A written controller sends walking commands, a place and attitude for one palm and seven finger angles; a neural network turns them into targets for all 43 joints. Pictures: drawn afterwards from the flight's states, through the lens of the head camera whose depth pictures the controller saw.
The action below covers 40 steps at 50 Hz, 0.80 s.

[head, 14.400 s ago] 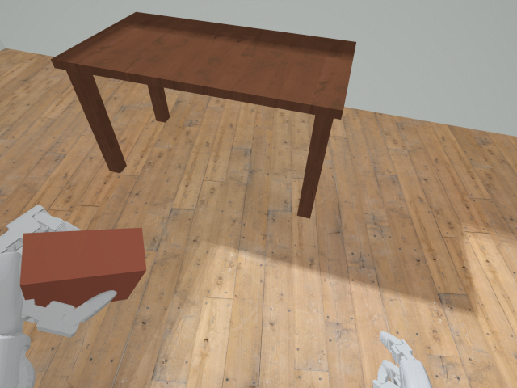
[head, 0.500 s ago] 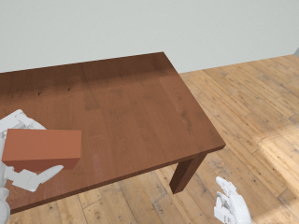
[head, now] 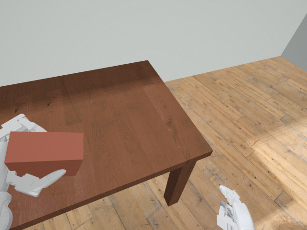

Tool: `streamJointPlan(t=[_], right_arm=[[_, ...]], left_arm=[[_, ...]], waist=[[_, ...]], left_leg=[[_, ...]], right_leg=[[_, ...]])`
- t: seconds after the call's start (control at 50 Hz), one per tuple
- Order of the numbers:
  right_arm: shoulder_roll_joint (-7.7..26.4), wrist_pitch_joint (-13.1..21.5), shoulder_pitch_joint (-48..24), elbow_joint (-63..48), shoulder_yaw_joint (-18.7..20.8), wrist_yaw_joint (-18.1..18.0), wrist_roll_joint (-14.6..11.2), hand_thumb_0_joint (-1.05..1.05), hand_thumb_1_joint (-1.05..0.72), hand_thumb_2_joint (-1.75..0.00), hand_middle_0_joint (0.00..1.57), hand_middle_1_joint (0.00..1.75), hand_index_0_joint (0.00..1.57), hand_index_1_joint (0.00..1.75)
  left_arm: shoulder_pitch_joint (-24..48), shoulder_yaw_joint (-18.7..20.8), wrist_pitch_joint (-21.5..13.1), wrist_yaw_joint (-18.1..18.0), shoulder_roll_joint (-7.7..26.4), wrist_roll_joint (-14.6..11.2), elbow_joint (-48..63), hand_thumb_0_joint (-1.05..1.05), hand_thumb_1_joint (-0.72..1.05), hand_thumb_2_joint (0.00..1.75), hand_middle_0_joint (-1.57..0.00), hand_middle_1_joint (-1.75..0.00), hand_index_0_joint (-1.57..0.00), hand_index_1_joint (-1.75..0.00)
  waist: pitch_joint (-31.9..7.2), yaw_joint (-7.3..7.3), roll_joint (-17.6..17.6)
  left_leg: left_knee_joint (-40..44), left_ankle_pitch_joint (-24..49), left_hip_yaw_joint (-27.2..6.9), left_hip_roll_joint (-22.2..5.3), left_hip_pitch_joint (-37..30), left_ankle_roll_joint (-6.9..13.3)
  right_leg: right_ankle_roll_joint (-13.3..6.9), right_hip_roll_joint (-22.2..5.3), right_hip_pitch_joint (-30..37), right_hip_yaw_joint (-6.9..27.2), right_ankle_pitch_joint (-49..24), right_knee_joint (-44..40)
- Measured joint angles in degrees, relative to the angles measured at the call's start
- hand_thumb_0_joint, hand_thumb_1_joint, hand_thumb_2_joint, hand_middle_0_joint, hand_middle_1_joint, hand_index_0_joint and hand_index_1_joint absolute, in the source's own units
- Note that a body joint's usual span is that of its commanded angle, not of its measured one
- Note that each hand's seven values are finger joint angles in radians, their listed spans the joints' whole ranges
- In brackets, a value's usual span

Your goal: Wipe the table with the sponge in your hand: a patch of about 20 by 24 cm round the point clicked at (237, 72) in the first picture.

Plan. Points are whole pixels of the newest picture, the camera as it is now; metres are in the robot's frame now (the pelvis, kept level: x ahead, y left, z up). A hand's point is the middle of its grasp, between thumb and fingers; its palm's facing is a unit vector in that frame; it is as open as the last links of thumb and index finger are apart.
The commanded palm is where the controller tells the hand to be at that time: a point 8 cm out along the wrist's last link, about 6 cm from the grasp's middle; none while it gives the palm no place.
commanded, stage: shuffle to correct the standing spot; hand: left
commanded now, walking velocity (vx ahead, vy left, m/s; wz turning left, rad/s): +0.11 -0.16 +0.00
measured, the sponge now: (58, 157) +0.22 +0.21 +0.14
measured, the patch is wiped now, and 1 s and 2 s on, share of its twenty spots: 0.00 0.00 0.00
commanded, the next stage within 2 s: come to a stop and stand still in 0.08 s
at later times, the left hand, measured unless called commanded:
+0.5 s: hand (54, 159) +0.21 +0.21 +0.15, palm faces +0.32 -0.86 -0.39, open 9.6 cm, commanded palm +0.16 +0.26 +0.17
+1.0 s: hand (11, 153) +0.22 +0.30 +0.15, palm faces +0.42 -0.81 -0.41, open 9.6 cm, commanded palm +0.15 +0.31 +0.17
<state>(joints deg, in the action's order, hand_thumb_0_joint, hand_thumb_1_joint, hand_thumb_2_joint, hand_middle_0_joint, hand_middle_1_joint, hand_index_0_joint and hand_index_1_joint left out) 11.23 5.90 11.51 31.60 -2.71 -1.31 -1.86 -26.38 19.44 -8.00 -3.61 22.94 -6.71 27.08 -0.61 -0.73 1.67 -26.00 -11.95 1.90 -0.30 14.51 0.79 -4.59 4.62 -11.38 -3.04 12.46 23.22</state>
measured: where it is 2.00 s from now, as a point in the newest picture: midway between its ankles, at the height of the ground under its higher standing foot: outside the picture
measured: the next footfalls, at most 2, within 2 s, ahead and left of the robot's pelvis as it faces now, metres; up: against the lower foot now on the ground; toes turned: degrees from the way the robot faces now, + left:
none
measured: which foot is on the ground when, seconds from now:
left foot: down 0.00-1.00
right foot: down 0.00-1.00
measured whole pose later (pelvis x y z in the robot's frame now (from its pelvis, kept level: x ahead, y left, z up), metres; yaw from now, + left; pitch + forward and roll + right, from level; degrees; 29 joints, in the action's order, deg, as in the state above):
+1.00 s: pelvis +0.01 +0.02 +0.00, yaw +3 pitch +1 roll -1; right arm 14.7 11.0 12.4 35.9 -1.0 1.3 -1.3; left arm -23.7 21.3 -14.3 -7.7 27.6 -5.3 24.9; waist 4.8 -2.5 3.1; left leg -28.4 -12.9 -0.7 3.0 16.9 2.6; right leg -2.6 1.5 -13.1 -5.6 15.2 26.7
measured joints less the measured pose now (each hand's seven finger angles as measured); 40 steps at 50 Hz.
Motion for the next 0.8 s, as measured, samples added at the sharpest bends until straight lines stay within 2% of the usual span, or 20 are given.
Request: streamJointPlan(t=[0.24, 0.38, 0.5, 0.54, 0.58, 0.62, 0.68, 0.8], right_arm=[[1.4, -1.3, 0.5, 0.5, 0.7, -0.8, -0.5, 0.01, -0.91, -0.89, 0.20, 0.30, 0.20, 0.30], [2.6, -2.2, 0.1, 1.2, 1.0, -0.6, -0.5, 0.01, -0.91, -0.90, 0.20, 0.30, 0.20, 0.30], [3.4, -2.7, -0.7, 1.3, 1.5, -0.8, -0.6, 0.01, -0.91, -0.90, 0.20, 0.30, 0.20, 0.30], [3.9, -2.1, 1.3, -0.8, 0.4, -3.2, -2.0, 0.01, -0.91, -0.90, 0.20, 0.30, 0.20, 0.30], [3.5, -0.8, 1.1, -0.1, -0.2, -2.8, -1.1, 0.01, -0.91, -0.90, 0.20, 0.30, 0.20, 0.30], [3.1, 0.2, 0.0, 1.1, -0.7, -1.2, -0.4, 0.01, -0.91, -0.90, 0.20, 0.30, 0.20, 0.30], [2.7, 1.9, 0.4, 1.5, -0.3, 1.2, -0.2, 0.01, -0.91, -0.89, 0.20, 0.30, 0.20, 0.30], [3.5, 5.0, 3.1, 3.3, 1.1, 2.7, 0.2, 0.01, -0.91, -0.89, 0.20, 0.30, 0.20, 0.30]], left_arm=[[-0.5, -0.7, 2.0, -0.2, -0.9, -0.1, -0.4, 0.00, -0.45, 1.01, -0.82, -1.33, -0.79, -1.35], [-1.5, -1.5, 1.9, -0.5, -1.4, 0.6, -1.4, 0.00, -0.45, 1.01, -0.82, -1.33, -0.79, -1.35], [-2.2, -1.7, 1.6, -0.6, -1.4, 0.9, -1.7, 0.00, -0.45, 1.01, -0.82, -1.33, -0.79, -1.35], [4.0, -2.7, 0.4, 0.1, 3.6, 1.5, -3.8, 0.00, -0.45, 1.01, -0.82, -1.33, -0.79, -1.35], [9.8, 0.2, -2.1, -0.1, 6.9, 2.3, -7.1, 0.00, -0.45, 1.01, -0.82, -1.33, -0.79, -1.35], [12.2, 4.2, -3.4, -1.2, 8.3, 2.2, -9.2, 0.00, -0.45, 1.01, -0.82, -1.33, -0.79, -1.35], [10.8, 6.3, -4.6, -2.8, 7.0, 1.0, -9.3, 0.00, -0.45, 1.01, -0.82, -1.33, -0.79, -1.35], [2.3, -0.8, -6.6, -2.9, 1.3, 1.2, -5.5, 0.00, -0.45, 1.01, -0.81, -1.34, -0.79, -1.35]], waist=[[-0.6, 0.44, -1.1], [-0.1, 0.96, -2.5], [0.8, 0.09, -3.5], [2.9, -1.56, -3.3], [3.5, -2.71, -2.8], [3.3, -2.98, -2.5], [2.5, -2.51, -2.3], [2.9, -1.91, -1.3]], left_leg=[[-2.7, -2.3, -0.6, -2.5, 0.1, -1.9], [-2.0, -2.0, -1.4, -2.6, -0.8, -1.3], [-0.5, -0.9, -1.7, -2.0, -1.6, -1.3], [-0.2, -0.3, -2.8, -1.3, -2.3, -1.6], [-1.1, -0.3, -3.1, -1.2, -0.9, -1.5], [-2.5, -1.0, -2.5, -1.4, 1.1, -0.8], [-3.1, -1.1, -1.6, -1.2, 2.7, -0.8], [-2.3, -1.0, -1.5, 1.0, 2.6, 0.0]], right_leg=[[-2.1, 2.6, 1.0, -0.3, 0.8, 0.0], [-1.7, 2.8, 2.8, -1.0, 0.2, -2.1], [-1.1, 2.2, 3.4, -1.2, -0.4, -2.8], [-1.0, 1.6, 4.2, -2.4, -0.1, -2.5], [-1.6, 1.5, 2.5, -2.8, 0.3, -1.0], [-1.9, 1.7, 0.3, -2.2, 0.3, 0.3], [-1.6, 1.4, -2.0, -1.3, 0.7, 1.8], [-0.1, -0.8, -2.6, -1.3, 2.2, 3.3]])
